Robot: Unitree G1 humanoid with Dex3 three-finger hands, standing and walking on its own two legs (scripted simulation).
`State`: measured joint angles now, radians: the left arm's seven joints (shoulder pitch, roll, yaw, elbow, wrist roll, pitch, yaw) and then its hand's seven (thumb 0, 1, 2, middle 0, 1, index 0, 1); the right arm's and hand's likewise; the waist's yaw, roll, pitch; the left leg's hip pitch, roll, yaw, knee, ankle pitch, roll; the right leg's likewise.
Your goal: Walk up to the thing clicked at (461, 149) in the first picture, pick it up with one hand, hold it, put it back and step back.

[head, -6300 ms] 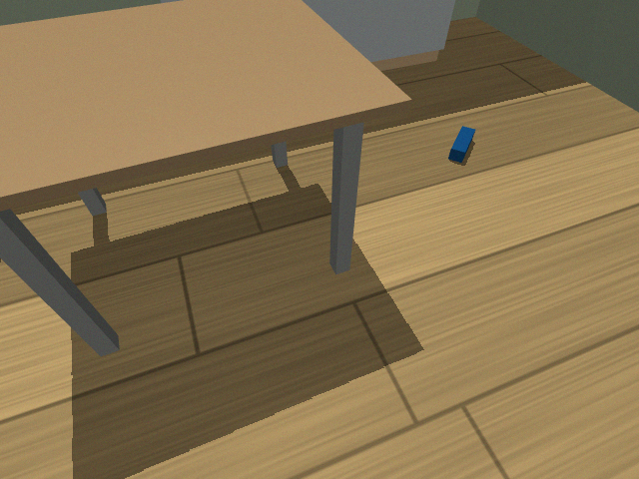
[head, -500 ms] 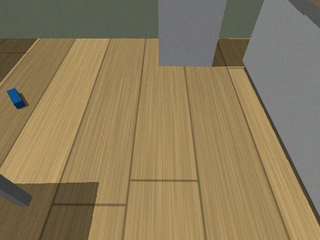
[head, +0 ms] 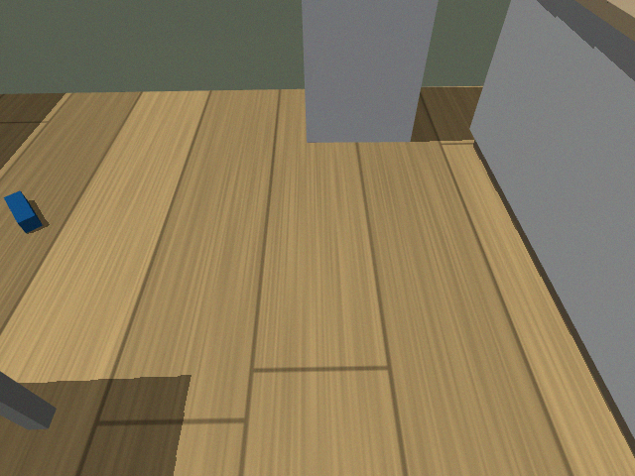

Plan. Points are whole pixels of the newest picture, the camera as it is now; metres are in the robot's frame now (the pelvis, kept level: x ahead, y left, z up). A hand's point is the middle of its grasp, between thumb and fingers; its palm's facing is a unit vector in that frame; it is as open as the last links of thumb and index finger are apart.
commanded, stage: walk up
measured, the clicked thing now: (23, 211) +1.32 +1.41 -0.75
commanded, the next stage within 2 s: none
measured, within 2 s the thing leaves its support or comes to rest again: neither
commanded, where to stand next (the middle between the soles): +0.71 +0.01 m, yaw +0 degrees
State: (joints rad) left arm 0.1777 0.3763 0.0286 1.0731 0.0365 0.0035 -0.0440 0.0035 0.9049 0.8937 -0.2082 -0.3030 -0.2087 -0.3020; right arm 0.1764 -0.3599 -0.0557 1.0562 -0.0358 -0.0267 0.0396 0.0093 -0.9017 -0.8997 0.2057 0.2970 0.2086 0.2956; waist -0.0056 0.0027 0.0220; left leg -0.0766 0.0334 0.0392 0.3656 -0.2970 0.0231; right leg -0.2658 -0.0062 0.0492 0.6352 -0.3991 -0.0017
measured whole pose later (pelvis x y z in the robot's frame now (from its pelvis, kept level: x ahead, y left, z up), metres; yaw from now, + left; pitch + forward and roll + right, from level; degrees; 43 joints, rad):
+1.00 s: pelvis +0.38 -0.01 -0.01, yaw +5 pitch -2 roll +1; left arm 0.18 0.42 0.07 0.84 0.03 -0.02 -0.07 0.01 0.91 0.89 -0.21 -0.30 -0.21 -0.30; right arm 0.41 -0.38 -0.05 0.80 -0.01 -0.05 0.04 0.01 -0.90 -0.90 0.21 0.30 0.21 0.30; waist -0.07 -0.02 0.10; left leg -0.09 -0.01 0.01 0.49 -0.36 0.01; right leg -0.44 -0.05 0.03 0.65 -0.26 -0.01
